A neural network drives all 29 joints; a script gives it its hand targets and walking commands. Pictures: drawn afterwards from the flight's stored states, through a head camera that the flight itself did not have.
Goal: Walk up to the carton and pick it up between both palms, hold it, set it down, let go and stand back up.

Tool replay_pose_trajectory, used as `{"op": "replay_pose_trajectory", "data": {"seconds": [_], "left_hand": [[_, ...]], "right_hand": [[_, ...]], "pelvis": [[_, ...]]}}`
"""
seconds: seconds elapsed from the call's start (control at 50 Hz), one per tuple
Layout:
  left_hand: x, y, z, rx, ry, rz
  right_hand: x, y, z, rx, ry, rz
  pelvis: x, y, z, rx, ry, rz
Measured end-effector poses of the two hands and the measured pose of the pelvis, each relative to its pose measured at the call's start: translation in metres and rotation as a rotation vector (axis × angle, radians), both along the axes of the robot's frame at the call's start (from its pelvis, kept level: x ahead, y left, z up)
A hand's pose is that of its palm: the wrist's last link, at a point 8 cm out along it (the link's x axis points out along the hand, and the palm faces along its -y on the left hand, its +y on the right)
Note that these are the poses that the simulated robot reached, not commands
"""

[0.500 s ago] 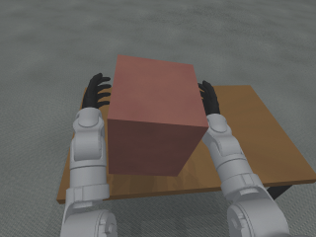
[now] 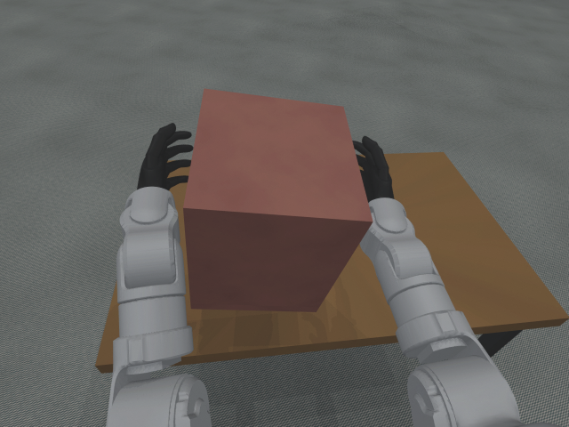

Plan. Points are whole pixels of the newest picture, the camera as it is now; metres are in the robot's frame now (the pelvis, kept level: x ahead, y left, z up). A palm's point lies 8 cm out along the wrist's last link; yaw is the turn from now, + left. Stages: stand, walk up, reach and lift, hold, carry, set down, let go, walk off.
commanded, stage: reach and lift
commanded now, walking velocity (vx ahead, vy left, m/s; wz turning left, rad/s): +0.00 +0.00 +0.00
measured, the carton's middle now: (265, 210) +0.39 +0.01 +0.11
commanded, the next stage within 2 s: hold in 0.46 s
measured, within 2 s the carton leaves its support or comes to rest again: neither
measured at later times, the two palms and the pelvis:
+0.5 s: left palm (148, 181) +0.36 +0.15 +0.20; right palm (375, 189) +0.36 -0.13 +0.17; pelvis -0.01 +0.00 +0.00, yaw +0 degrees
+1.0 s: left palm (140, 181) +0.34 +0.16 +0.21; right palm (375, 184) +0.35 -0.13 +0.18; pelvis -0.01 +0.00 +0.00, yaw +0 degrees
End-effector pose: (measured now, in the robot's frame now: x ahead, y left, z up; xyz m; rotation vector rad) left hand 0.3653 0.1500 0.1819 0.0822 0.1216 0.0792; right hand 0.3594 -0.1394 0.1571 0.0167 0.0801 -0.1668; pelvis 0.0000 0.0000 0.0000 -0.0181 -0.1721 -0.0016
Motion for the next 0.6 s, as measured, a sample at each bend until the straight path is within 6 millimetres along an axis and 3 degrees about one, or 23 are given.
{"op": "replay_pose_trajectory", "data": {"seconds": [0.2,0.6], "left_hand": [[-0.006,0.005,0.003,0.005,0.007,0.007],[-0.012,0.007,0.016,-0.012,0.001,0.026]], "right_hand": [[-0.004,0.005,0.000,0.009,0.003,0.006],[-0.004,0.007,0.017,0.007,-0.012,0.023]], "pelvis": [[-0.003,0.002,0.000,0.000,-0.011,0.008],[-0.007,0.000,0.000,0.003,-0.016,0.000]]}}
